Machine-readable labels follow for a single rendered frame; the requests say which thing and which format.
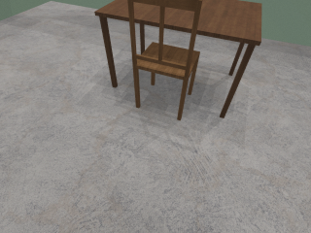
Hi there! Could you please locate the chair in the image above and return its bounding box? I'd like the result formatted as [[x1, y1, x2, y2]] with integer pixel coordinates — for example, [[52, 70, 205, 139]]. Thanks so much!
[[127, 0, 203, 120]]

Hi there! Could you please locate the table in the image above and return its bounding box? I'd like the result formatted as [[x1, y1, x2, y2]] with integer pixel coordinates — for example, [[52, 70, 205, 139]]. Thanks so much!
[[94, 0, 262, 118]]

